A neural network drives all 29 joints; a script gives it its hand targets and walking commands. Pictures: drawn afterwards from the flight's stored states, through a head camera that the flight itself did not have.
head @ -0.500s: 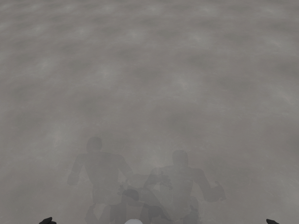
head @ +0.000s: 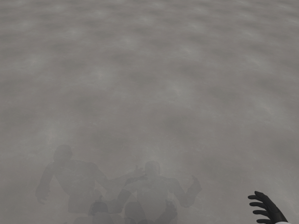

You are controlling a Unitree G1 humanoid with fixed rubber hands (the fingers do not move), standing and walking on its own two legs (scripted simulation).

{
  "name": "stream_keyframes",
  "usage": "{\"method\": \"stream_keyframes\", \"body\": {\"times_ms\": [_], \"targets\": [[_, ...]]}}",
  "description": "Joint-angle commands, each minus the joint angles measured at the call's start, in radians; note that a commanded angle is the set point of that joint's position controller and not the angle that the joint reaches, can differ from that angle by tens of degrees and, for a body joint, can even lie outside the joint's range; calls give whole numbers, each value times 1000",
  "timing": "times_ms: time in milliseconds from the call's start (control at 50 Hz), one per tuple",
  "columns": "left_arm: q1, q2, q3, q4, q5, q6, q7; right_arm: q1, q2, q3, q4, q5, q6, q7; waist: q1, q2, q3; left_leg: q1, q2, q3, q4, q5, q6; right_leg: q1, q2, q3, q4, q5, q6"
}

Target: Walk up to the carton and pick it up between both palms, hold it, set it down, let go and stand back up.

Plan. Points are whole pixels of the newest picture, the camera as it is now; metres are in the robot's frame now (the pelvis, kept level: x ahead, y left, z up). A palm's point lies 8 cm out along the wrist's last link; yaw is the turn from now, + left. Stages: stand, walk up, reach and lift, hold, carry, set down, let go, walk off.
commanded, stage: walk up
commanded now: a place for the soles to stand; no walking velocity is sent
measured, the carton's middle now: out of the picture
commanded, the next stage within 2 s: none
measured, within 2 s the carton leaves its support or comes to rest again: neither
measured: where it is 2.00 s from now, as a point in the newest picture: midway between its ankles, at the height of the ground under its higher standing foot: outside the picture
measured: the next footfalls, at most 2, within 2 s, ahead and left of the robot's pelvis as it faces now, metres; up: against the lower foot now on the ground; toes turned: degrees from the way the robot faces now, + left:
right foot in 0.12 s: +0.02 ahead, -0.06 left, +0.00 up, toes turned -6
left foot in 0.66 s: -0.05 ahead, +0.26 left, +0.00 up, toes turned -4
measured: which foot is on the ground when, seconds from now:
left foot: down 0.00-0.12, up 0.14-0.64, down 0.66-1.00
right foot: up 0.00-0.10, down 0.12-0.66, up 0.68-1.00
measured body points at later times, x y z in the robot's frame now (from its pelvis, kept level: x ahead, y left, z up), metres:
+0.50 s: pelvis -0.08 +0.07 +0.00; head -0.03 +0.03 +0.44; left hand +0.06 +0.39 -0.06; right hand +0.04 -0.25 -0.13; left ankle -0.10 +0.25 -0.66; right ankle -0.02 -0.05 -0.74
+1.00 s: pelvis -0.18 +0.19 +0.00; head -0.18 +0.18 +0.45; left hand -0.11 +0.53 -0.09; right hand -0.03 -0.14 -0.06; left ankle -0.09 +0.27 -0.74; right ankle -0.23 +0.12 -0.71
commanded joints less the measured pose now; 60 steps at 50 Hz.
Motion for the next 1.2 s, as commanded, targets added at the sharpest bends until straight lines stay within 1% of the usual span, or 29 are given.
{"method": "stream_keyframes", "body": {"times_ms": [0,40,80,100,120,140,180,220,320,420,500,580,600,620,640,660,680,740,780,920,980,1000,1020,1040,1060,1080,1100,1140,1180], "targets": [[97,159,40,-39,-12,-20,2,-13,-171,-60,-71,-7,-5,-10,-1,189,-50,30,272,-285,-213,-240,66,101,-20,4,-259,-16,-33],[148,151,36,-15,-11,-27,8,-7,-172,-60,-62,-11,0,-8,26,175,-55,-16,239,-239,-205,-222,-1,238,-3,-26,-457,28,-61],[197,158,44,5,1,-30,20,-16,-149,-48,-57,-8,-4,-7,85,90,-39,-107,138,-139,-102,-282,-121,356,-15,-32,-693,99,-109],[180,211,59,-9,8,-27,21,2,-118,-43,-60,-7,-8,-8,104,-140,-33,-207,33,-91,214,-386,-152,326,-222,264,-795,0,-202],[12,249,65,-89,40,-26,26,14,-105,-48,-63,-16,-12,-11,63,-228,36,-329,-98,-164,630,-426,-157,152,-464,581,-864,-134,-321],[-67,230,62,-128,57,-37,42,17,-158,-74,-47,-27,-4,-20,18,-91,105,-348,-53,-297,784,-363,-109,16,-481,558,-885,-217,-329],[-162,157,44,-148,53,-62,50,67,-186,-96,-7,-2,-9,-7,-20,-1,99,-254,-56,-325,792,-271,-99,-5,-298,309,-808,53,-261],[-126,167,41,-116,45,-72,46,111,-162,-90,30,-10,-16,3,-28,6,-15,-255,-64,-263,843,-218,-110,137,-228,175,-690,330,-226],[-25,191,57,-107,51,-56,42,15,-127,-68,1,-25,5,-4,72,-96,-73,-372,-25,-218,820,-251,-141,333,-266,214,-618,474,-280],[29,207,67,-103,51,-45,36,-20,-117,-50,-8,-22,-2,-14,120,-135,-108,-395,9,-197,681,-355,-136,471,-301,242,-571,700,-307],[-53,223,82,-127,48,-39,38,35,-135,-55,-11,-13,-1,-13,77,-144,-138,-282,59,-192,582,-357,-110,393,-341,266,-596,635,-297],[-188,228,87,-161,43,-28,33,154,-151,-65,10,-2,0,1,-5,-179,-139,36,118,-88,213,-263,-48,130,-303,211,-591,377,-197],[-203,209,77,-164,41,-25,31,210,-161,-75,31,2,-2,2,-45,-123,-155,190,107,-72,83,-178,-36,11,-260,159,-484,246,-148],[-159,142,54,-150,31,-22,29,160,-203,-84,16,-2,-4,0,-48,94,-112,218,147,-181,-21,-252,-38,-112,-143,55,-294,22,-82],[-126,68,38,-164,8,-16,36,90,-288,-95,-30,-8,-10,-6,-39,417,-61,122,345,-499,-159,-303,3,-268,36,7,-87,-238,-9],[-153,107,56,-168,-3,-6,57,16,-294,-93,-60,-17,-11,-8,-35,343,-5,-54,332,-414,-211,-439,68,-205,67,128,59,-197,-2],[-129,155,65,-160,1,-2,57,-38,-282,-93,-97,-25,-15,-8,-40,346,-4,-178,345,-410,-275,-568,149,-138,76,144,162,-161,0],[-31,195,79,-79,3,-9,26,-107,-187,-68,-89,2,-19,-20,16,257,71,-173,205,-258,-219,-392,78,-99,35,142,213,-17,-13],[76,204,81,-30,6,-8,11,-124,-171,-62,-93,2,-19,-28,57,149,-17,1,206,-187,-159,-279,71,-102,33,94,215,42,2],[71,145,45,-66,-11,-8,-12,7,-160,-61,-74,-4,-2,-27,-19,219,-58,60,288,-275,-185,-247,117,65,1,20,-211,-57,-11],[164,127,37,-21,2,-23,6,-3,-162,-57,-65,1,2,-25,40,165,-88,17,226,-185,-123,-238,12,278,17,-34,-617,68,-59],[160,150,45,-19,12,-25,13,5,-145,-49,-57,4,-1,-23,61,104,-62,-28,161,-128,-45,-243,-57,313,-7,6,-729,93,-88],[129,217,63,-35,15,-20,12,31,-114,-40,-53,5,-7,-23,72,-106,-37,-146,57,-82,213,-328,-95,285,-186,300,-811,-3,-170],[-12,278,75,-110,41,-20,13,41,-101,-46,-56,-1,-13,-25,54,-237,39,-296,-106,-133,591,-433,-131,147,-428,601,-848,-29,-295],[-77,237,68,-143,55,-25,24,52,-146,-69,-39,-19,-11,-35,17,-104,102,-344,-71,-265,765,-395,-106,35,-447,548,-838,-90,-316],[-123,224,78,-164,68,-42,37,23,-182,-89,-42,-3,2,-36,9,-112,133,-282,-27,-337,798,-365,-75,-45,-430,497,-820,-10,-315],[-158,161,53,-161,64,-49,36,46,-184,-92,-10,6,-8,-28,-5,-18,127,-269,-74,-329,797,-297,-84,-6,-289,329,-775,162,-268],[-140,165,44,-137,46,-58,33,109,-158,-91,29,1,-19,-17,-25,-14,1,-262,-90,-271,848,-244,-100,150,-216,194,-650,488,-225],[-90,189,55,-122,46,-52,35,79,-150,-83,26,-17,-10,-22,17,-48,-65,-286,-86,-243,883,-237,-122,242,-231,210,-596,590,-251]]}}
